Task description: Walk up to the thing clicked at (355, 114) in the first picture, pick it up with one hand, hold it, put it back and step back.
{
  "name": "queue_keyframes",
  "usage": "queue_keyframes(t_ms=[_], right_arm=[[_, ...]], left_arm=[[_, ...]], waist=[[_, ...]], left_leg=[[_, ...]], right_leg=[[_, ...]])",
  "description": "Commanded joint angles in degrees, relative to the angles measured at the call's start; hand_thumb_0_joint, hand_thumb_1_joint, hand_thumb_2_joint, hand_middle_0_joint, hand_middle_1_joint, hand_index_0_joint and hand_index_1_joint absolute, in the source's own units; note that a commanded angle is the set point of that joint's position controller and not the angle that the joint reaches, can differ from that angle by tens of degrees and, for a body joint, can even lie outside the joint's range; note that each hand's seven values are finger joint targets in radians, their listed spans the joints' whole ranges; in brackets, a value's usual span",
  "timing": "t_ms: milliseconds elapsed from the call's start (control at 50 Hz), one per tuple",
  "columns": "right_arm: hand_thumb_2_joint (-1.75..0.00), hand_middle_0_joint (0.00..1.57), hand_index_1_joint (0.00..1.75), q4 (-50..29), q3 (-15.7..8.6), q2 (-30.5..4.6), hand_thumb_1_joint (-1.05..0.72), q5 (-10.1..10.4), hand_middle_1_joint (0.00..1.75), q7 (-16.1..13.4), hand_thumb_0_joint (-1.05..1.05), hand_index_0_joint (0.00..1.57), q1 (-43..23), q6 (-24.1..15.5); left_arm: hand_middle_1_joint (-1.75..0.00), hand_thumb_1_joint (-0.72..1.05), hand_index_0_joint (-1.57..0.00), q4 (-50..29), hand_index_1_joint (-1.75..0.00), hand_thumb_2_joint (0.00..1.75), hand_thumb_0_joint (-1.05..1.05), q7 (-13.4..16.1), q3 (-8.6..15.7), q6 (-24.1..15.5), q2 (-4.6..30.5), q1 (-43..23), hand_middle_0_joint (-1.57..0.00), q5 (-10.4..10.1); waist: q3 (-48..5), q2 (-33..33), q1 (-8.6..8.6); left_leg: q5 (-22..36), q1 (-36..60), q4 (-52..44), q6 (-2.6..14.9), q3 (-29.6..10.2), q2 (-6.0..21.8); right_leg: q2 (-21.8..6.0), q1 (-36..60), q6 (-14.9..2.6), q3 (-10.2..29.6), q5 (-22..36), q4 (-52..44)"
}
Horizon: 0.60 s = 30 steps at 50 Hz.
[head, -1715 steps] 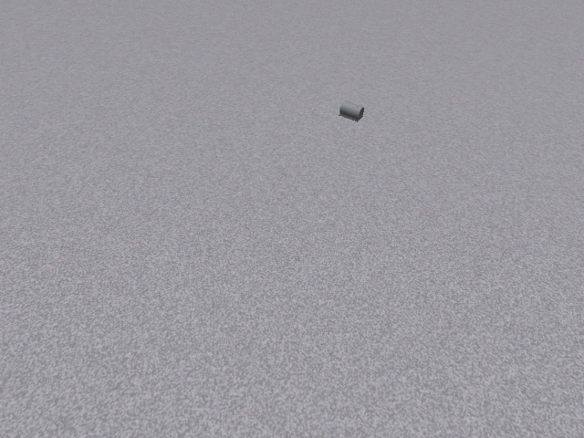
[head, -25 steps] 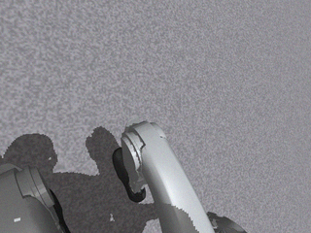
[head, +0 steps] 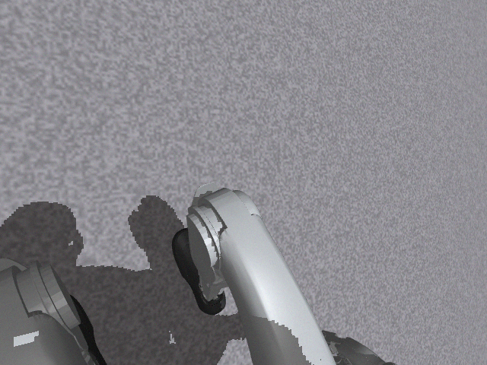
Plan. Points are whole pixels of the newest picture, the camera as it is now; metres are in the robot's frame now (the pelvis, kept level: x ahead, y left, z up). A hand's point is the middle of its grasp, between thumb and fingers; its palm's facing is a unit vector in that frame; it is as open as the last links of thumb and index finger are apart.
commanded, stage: approach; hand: left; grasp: from above
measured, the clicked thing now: out of the picture +0.46 +0.43 -0.31
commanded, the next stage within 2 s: none
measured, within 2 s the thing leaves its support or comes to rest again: neither
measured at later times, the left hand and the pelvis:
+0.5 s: hand out of the picture +0.47 +0.34 -0.20, palm faces +0.04 -0.46 -0.89, open 13.7 cm; pelvis +0.00 +0.00 +0.00, yaw +0 degrees
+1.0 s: hand out of the picture +0.48 +0.33 -0.21, palm faces +0.04 -0.47 -0.88, open 13.8 cm; pelvis +0.00 +0.00 +0.00, yaw +0 degrees
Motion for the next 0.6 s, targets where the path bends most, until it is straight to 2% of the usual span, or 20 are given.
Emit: queue_keyframes(t_ms=[0,60,100,140,220,280,380,420,440,460,500,540,580], right_arm=[[-0.90,0.20,0.30,3.32,-5.31,-18.68,-0.92,0.25,0.30,0.14,0.00,0.20,14.39,0.73],[-0.90,0.20,0.30,3.09,-5.48,-18.18,-0.92,1.43,0.30,0.57,0.00,0.20,15.84,0.67],[-0.90,0.20,0.30,3.76,-5.54,-17.93,-0.91,1.87,0.30,0.61,0.00,0.20,17.88,0.41],[-0.90,0.20,0.30,3.69,-5.79,-18.42,-0.90,2.37,0.30,0.43,0.00,0.20,18.04,0.45],[-0.90,0.20,0.30,4.17,-5.99,-19.02,-0.91,2.23,0.30,0.20,0.00,0.20,19.25,0.44],[-0.90,0.20,0.30,5.80,-6.21,-19.41,-0.91,1.46,0.30,-0.27,0.00,0.20,17.24,0.13],[-0.90,0.20,0.30,4.96,-5.53,-19.26,-0.91,0.31,0.30,-0.68,0.00,0.20,14.66,-0.37],[-0.90,0.20,0.30,4.95,-5.33,-19.23,-0.91,0.09,0.30,-0.65,0.00,0.20,14.30,-0.40],[-0.90,0.20,0.30,5.67,-5.02,-18.71,-0.92,-0.32,0.30,-0.72,0.00,0.20,13.66,-0.33],[-0.90,0.20,0.30,4.96,-5.56,-19.28,-0.92,-0.14,0.30,-0.89,0.00,0.20,12.98,-0.49],[-0.90,0.20,0.30,5.69,-4.90,-18.13,-0.92,0.14,0.30,-0.81,0.00,0.20,14.00,-0.31],[-0.90,0.20,0.30,4.93,-4.69,-17.81,-0.92,0.80,0.30,-0.68,0.00,0.20,14.59,-0.33],[-0.90,0.20,0.30,5.50,-4.74,-18.15,-0.91,1.11,0.30,-0.63,0.00,0.20,15.54,-0.27]], left_arm=[[-1.03,-0.52,-0.07,-13.09,-1.04,0.95,0.00,2.73,-3.57,0.08,13.61,-21.07,-0.08,3.53],[-1.01,-0.49,-0.10,-7.37,-1.02,0.94,0.00,0.62,-5.33,0.56,8.90,-15.81,-0.11,2.74],[-1.00,-0.45,-0.11,-3.50,-1.01,0.92,0.00,-0.90,-6.72,0.85,5.40,-12.50,-0.12,1.49],[-0.97,-0.41,-0.14,-2.74,-0.98,0.88,0.00,-1.79,-7.00,0.92,4.35,-11.43,-0.14,-0.01],[-0.97,-0.39,-0.15,-1.20,-0.97,0.87,0.00,-1.64,-6.16,0.56,4.61,-12.34,-0.15,-1.63],[-1.00,-0.42,-0.13,-2.69,-1.00,0.89,0.00,-1.01,-5.97,0.08,6.64,-14.25,-0.12,-0.79],[-1.02,-0.47,-0.10,-7.17,-1.02,0.91,0.00,1.74,-4.75,-1.00,12.02,-17.73,-0.10,2.88],[-1.03,-0.49,-0.08,-8.89,-1.03,0.93,0.00,3.12,-3.58,-1.12,13.81,-19.22,-0.08,3.52],[-1.03,-0.50,-0.07,-8.90,-1.04,0.93,0.00,3.25,-3.63,-1.05,13.96,-19.46,-0.08,3.00],[-1.03,-0.50,-0.07,-9.27,-1.04,0.93,0.00,2.86,-3.46,-0.81,13.53,-18.72,-0.08,2.55],[-1.03,-0.52,-0.07,-9.58,-1.04,0.94,0.00,2.11,-3.47,-0.81,12.94,-19.94,-0.08,1.88],[-1.02,-0.51,-0.08,-7.04,-1.03,0.95,0.00,0.68,-5.08,-0.39,10.06,-17.70,-0.09,2.09],[-1.02,-0.48,-0.09,-5.38,-1.03,0.94,0.00,-0.77,-6.46,-0.09,8.49,-15.94,-0.10,2.36]], waist=[[-47.71,39.12,-1.51],[-45.77,33.95,-2.07],[-44.44,28.37,-2.26],[-42.90,24.99,-1.98],[-39.90,21.31,-2.89],[-38.51,22.59,-2.96],[-43.43,31.70,-1.73],[-45.77,35.10,-1.16],[-44.99,34.81,-1.57],[-44.85,35.44,-1.50],[-45.62,36.00,-1.82],[-44.73,34.92,-2.42],[-43.05,31.03,-2.87]], left_leg=[[17.22,35.50,-13.09,2.53,7.16,2.15],[14.92,30.58,-12.53,2.96,7.46,1.97],[14.19,26.66,-11.78,3.46,7.34,1.85],[13.64,25.68,-12.14,3.64,6.45,1.65],[10.55,23.18,-13.17,4.12,5.49,1.25],[7.74,23.69,-14.05,4.09,5.30,1.11],[10.82,32.29,-15.22,3.00,5.30,1.70],[11.96,34.00,-14.80,2.78,5.95,1.93],[11.48,32.70,-14.87,2.95,6.55,1.65],[12.52,33.55,-14.87,2.82,6.57,1.81],[13.10,33.30,-14.16,2.71,6.94,1.97],[13.55,33.18,-13.38,2.65,6.90,2.08],[12.94,29.14,-12.68,3.32,6.99,1.80]], right_leg=[[0.79,25.13,-1.49,-5.45,21.51,-10.65],[1.44,23.85,-1.13,-5.43,18.98,-11.66],[1.97,24.34,-0.78,-5.47,18.21,-11.97],[1.92,22.94,-0.64,-5.79,17.30,-11.61],[2.14,22.87,-0.62,-5.65,15.27,-11.89],[1.82,21.89,-0.79,-5.83,12.64,-12.24],[0.98,22.86,-1.99,-5.69,16.17,-11.14],[0.72,23.91,-2.05,-5.45,17.31,-11.07],[0.69,25.15,-1.75,-5.21,17.16,-11.49],[0.54,24.63,-1.77,-5.22,17.84,-11.17],[0.75,24.20,-1.58,-5.13,17.52,-11.42],[0.92,21.91,-1.58,-5.24,17.16,-11.74],[1.14,22.86,-1.03,-5.31,16.98,-12.13]])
